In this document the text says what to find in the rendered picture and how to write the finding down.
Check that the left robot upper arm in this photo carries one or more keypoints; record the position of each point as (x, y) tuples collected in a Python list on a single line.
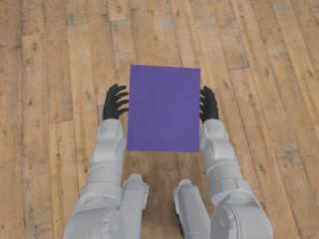
[(99, 223)]

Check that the left robot hand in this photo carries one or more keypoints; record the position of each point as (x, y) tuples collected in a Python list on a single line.
[(111, 106)]

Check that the robot left forearm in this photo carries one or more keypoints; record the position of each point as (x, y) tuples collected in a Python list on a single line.
[(103, 186)]

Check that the right robot hand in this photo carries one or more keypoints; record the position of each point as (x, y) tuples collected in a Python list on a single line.
[(209, 108)]

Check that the right robot upper arm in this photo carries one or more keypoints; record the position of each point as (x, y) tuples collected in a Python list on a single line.
[(237, 221)]

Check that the right robot thigh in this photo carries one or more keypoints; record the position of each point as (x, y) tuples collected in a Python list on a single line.
[(188, 204)]

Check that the left robot thigh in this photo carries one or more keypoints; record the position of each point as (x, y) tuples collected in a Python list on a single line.
[(134, 201)]

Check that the robot thigh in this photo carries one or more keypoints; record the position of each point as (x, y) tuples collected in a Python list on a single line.
[(188, 204), (134, 201)]

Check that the robot right forearm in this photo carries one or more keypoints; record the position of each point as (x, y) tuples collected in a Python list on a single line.
[(224, 175)]

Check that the carton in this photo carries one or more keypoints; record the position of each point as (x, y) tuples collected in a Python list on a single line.
[(164, 109)]

